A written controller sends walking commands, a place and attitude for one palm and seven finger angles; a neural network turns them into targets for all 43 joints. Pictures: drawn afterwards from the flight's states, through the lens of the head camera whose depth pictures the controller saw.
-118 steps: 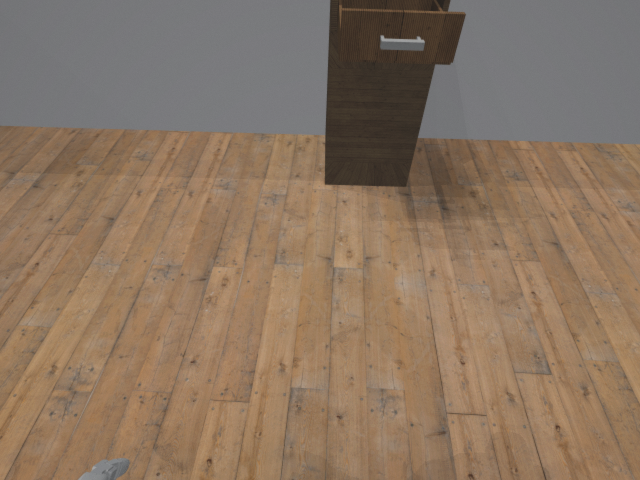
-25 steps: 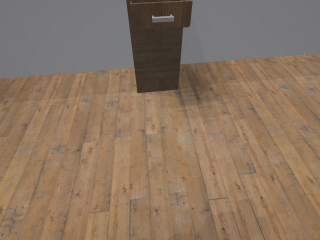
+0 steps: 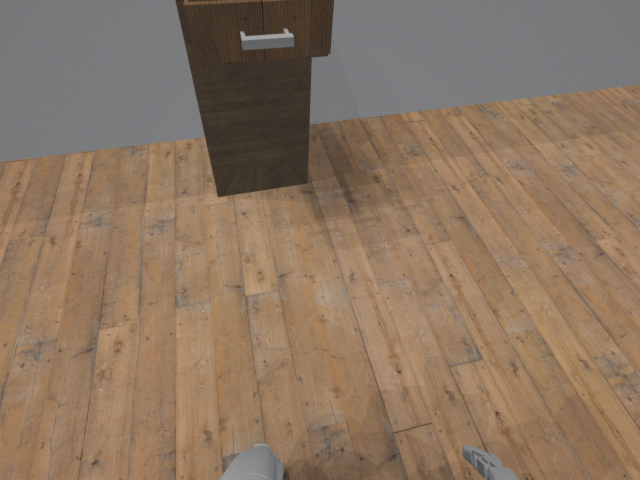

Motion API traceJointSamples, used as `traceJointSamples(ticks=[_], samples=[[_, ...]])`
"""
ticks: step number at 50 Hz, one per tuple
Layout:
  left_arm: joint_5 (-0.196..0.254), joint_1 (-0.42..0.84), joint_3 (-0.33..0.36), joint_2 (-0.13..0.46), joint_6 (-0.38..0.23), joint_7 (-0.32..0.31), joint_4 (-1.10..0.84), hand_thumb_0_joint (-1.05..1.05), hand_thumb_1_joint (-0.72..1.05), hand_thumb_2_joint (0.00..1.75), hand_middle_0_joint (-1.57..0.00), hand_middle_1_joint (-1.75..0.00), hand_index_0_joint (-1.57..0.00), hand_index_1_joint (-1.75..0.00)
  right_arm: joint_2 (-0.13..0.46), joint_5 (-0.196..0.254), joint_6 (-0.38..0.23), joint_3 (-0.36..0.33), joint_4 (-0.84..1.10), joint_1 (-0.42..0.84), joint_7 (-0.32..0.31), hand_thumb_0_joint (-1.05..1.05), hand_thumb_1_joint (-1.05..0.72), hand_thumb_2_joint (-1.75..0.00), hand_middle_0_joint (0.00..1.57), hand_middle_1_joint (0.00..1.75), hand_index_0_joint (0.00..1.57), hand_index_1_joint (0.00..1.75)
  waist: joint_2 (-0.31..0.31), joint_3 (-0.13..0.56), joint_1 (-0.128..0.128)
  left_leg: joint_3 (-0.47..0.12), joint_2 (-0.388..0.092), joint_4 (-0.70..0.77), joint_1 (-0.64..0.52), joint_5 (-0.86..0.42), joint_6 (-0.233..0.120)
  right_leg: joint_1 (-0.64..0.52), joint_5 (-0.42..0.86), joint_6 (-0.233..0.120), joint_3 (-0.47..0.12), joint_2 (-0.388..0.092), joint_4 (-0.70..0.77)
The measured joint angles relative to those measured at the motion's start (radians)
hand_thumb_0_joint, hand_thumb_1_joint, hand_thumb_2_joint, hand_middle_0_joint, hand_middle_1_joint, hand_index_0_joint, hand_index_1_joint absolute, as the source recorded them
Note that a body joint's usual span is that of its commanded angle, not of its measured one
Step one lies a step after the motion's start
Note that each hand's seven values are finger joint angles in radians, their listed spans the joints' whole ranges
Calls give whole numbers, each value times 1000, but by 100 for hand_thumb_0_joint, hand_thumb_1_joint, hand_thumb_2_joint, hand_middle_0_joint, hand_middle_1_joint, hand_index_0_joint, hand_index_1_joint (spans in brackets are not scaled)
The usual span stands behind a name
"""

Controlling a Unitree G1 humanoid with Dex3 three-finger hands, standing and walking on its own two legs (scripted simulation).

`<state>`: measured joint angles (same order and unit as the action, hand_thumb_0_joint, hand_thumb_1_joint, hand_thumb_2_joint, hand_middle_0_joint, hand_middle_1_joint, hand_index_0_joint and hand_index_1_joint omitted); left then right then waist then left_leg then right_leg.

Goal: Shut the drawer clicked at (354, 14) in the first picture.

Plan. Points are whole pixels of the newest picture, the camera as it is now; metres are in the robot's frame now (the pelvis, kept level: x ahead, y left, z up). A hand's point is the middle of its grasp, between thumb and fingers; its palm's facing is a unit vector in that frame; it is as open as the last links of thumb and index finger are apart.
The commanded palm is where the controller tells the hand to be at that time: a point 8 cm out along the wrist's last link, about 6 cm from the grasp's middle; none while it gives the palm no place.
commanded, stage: walk to a spot facing it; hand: left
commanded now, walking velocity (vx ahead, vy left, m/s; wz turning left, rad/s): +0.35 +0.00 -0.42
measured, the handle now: (266, 37) +1.04 +0.28 +0.04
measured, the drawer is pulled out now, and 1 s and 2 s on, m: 0.28 0.28 0.28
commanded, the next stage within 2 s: turn to face it in 1.50 s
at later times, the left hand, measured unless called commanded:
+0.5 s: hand (223, 343) +0.33 +0.21 -0.16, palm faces -0.26 -0.96 -0.15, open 7.4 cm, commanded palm none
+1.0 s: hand (284, 267) +0.50 +0.13 -0.16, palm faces -0.40 -0.88 -0.25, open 7.3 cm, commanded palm none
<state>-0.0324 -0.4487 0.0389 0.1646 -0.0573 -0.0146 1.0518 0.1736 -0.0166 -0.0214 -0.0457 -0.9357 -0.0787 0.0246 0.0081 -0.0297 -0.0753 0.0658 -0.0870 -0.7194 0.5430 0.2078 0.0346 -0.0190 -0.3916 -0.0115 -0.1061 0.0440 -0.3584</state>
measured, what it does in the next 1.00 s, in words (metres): walks ahead, turning right: left foot, then right foot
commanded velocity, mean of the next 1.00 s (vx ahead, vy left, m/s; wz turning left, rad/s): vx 0.35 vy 0.00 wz -0.42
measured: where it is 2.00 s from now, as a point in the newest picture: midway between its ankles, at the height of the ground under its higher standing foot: (370, 364)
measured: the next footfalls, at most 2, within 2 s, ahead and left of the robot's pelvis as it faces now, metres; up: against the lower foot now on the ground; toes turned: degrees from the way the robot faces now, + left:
left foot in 0.04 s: +0.16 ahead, +0.12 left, +0.00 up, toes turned +5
right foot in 0.70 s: +0.37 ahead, -0.10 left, +0.00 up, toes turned -31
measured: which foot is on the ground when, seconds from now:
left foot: up 0.00-0.02, down 0.04-0.70, up 0.72-1.00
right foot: down 0.00-0.04, up 0.06-0.68, down 0.70-1.00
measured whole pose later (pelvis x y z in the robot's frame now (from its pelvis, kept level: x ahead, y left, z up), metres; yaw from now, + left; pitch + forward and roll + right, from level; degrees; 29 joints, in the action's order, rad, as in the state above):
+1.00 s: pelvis +0.40 -0.04 +0.01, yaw -28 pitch +0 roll +0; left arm -0.02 -0.31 0.06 0.19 -0.07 -0.01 1.04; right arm 0.19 -0.03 -0.03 -0.07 -0.95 -0.17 0.00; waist -0.02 -0.02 0.00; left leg 0.05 -0.18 -0.97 0.60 0.22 0.06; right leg 0.14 -0.29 -0.09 0.07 0.07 -0.43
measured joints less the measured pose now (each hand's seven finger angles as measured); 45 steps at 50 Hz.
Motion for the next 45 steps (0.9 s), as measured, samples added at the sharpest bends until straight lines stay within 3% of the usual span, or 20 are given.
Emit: traceJointSamples(ticks=[2, 4, 7, 10, 16, 21, 28, 31, 34, 36, 38, 39, 41, 45], samples=[[5, -6, 9, 13, 4, 0, 2, 0, 90, 90, -21, -30, -20, -30, -10, -2, -23, 10, 12, 1, -5, 1, -91, -90, 20, 30, 20, 30, 14, 1, 5, 17, 22, 110, -83, -39, -31, 16, -73, 10, -19, -10, -108], [15, 20, 22, 31, 19, 5, 12, 0, 91, 90, -21, -30, -20, -30, -24, -10, -45, 18, 17, 3, -14, 1, -91, -90, 20, 30, 20, 30, 37, -18, 14, 53, 24, 41, -95, 4, -76, 135, -110, -3, -8, -15, -425], [9, 71, 37, 60, 38, 13, 12, 0, 91, 90, -21, -29, -20, -30, -40, -10, -52, 26, 7, -44, -23, 1, -91, -90, 20, 30, 21, 30, 52, -20, 30, 103, 17, 65, -183, 71, -91, 331, -42, -11, 54, -28, -813], [-1, 132, 51, 84, 51, 26, -21, 1, 91, 90, -20, -29, -20, -30, -44, -4, -58, 16, -30, -121, -39, 0, -92, -90, 20, 30, 21, 30, 53, -12, 41, 137, 23, 166, -281, 60, -93, 476, 76, -1, 114, -68, -908], [-8, 215, 64, 83, 72, 34, -83, 0, 91, 90, -20, -29, -19, -30, -5, 2, -60, -3, -105, -265, -59, 0, -94, -90, 20, 30, 20, 30, 47, 16, 59, 209, 54, 314, -421, 63, -103, 662, 257, 23, 112, -112, -895], [-7, 255, 58, 60, 91, 40, -87, 0, 91, 90, -20, -29, -19, -30, -16, 3, -59, 7, -151, -364, -63, 0, -93, -90, 20, 30, 20, 30, 40, 15, 83, 257, 70, 365, -505, 103, -98, 712, 312, 32, 122, -123, -838], [-3, 309, 30, 10, 103, 52, -77, 0, 91, 90, -20, -29, -19, -30, -65, -9, -55, 26, -186, -444, -59, 1, -92, -90, 20, 30, 20, 30, 20, -28, 131, 318, 60, 394, -611, 180, -70, 635, 255, 8, 223, -118, -552], [-2, 341, 18, -9, 94, 52, -82, 0, 91, 90, -20, -29, -19, -30, -83, -12, -48, 30, -196, -465, -56, 1, -91, -90, 20, 30, 20, 30, 7, -51, 148, 344, 36, 373, -646, 230, -43, 578, 188, -26, 266, -85, -429], [-2, 352, 11, -18, 65, 51, -96, 0, 91, 90, -20, -29, -20, -30, -95, -9, -34, 30, -207, -481, -48, 1, -91, -90, 20, 30, 20, 30, -2, -59, 143, 368, -15, 236, -642, 294, -15, 488, 140, -70, 308, -34, -322], [-2, 334, 11, -9, 32, 49, -106, 0, 91, 90, -20, -29, -20, -30, -105, 3, -19, 29, -208, -494, -38, 1, -91, -90, 20, 30, 21, 30, 22, -42, 120, 332, -53, -65, -545, 288, -5, 428, 209, -123, 309, -30, -270], [13, 314, 14, -5, 16, 35, -101, 0, 91, 90, -20, -29, -20, -30, -97, 10, 0, 21, -205, -444, -37, 1, -91, -90, 20, 30, 21, 30, 18, -49, 107, 174, -53, -426, -388, 293, -5, 407, 135, -136, 293, -7, -322], [18, 300, 15, -2, 15, 29, -94, 0, 91, 90, -20, -29, -20, -30, -91, 10, 5, 14, -194, -412, -38, 1, -91, -90, 20, 30, 21, 30, 13, -50, 106, 111, -49, -538, -316, 258, -7, 378, 105, -131, 286, 5, -310], [28, 263, 29, 9, 10, 11, -78, -1, 92, 90, -21, -29, -20, -30, -76, 4, 9, 4, -159, -343, -40, 1, -91, -90, 20, 30, 21, 30, 7, -35, 104, 36, -56, -619, -189, 182, -5, 320, 97, -108, 269, 24, -249], [13, 197, 30, 34, 1, -2, -36, -1, 94, 90, -21, -29, -20, -30, -36, -11, 2, -14, -72, -202, -49, 2, -93, -90, 20, 30, 20, 30, -11, -3, 104, -20, -86, -506, -9, 113, 8, 237, 121, -106, 223, 37, -135]])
